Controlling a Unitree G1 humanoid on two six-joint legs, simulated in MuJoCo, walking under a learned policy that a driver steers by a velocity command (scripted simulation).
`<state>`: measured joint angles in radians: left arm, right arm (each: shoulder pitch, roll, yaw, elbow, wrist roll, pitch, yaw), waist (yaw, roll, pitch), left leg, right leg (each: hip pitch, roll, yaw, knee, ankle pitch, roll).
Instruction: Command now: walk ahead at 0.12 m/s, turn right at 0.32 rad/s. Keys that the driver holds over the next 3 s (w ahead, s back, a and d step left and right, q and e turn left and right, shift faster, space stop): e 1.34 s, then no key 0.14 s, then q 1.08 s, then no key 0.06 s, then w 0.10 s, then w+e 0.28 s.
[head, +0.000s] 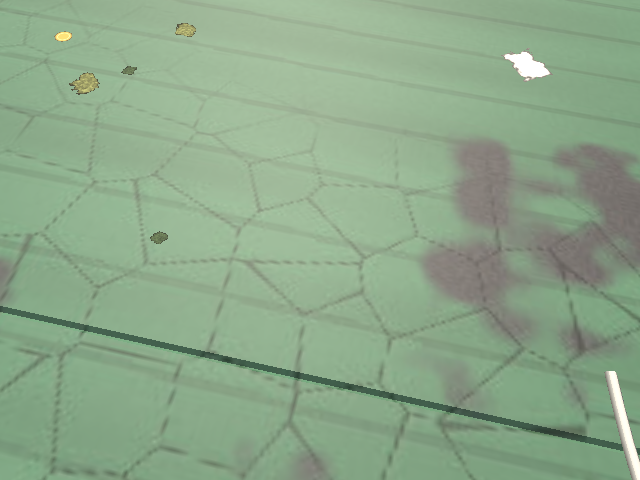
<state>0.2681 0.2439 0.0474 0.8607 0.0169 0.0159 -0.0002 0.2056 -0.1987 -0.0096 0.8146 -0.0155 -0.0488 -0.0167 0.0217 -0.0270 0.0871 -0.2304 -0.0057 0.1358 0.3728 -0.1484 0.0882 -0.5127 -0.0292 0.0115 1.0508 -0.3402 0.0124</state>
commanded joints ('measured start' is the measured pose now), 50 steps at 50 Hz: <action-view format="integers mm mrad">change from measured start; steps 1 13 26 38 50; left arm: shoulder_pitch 96 11 -5 -109 -95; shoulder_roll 47 83 188 164 142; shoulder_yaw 21 30 63 64 55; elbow -27 -123 -145 -180 -158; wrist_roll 10 11 -8 -19 -3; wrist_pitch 20 6 13 31 63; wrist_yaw -5 -19 6 -8 -45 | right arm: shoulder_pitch -18 70 -23 92 37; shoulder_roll -130 -201 -142 -203 -211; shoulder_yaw -35 -81 -65 -67 -68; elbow -51 -8 -79 -97 -135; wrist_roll -1 -13 -5 0 -9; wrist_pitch -9 60 99 52 53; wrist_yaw -14 -15 -12 -41 -28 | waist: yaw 24 -1 -2 -60 -57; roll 148 24 -77 4 175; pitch -128 -125 -136 -135 -100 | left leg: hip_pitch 19 25 -322 139 234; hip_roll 257 286 14 70 269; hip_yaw -47 -3 -169 -288 -232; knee -94 194 580 -102 -54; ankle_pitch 558 80 -253 -165 291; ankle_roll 111 3 -144 -52 124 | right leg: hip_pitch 75 304 414 136 -53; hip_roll -19 -3 -145 8 74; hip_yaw -24 -32 306 408 27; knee -58 -632 -725 -562 -36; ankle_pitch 81 156 462 159 -90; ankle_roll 7 -86 -260 -95 59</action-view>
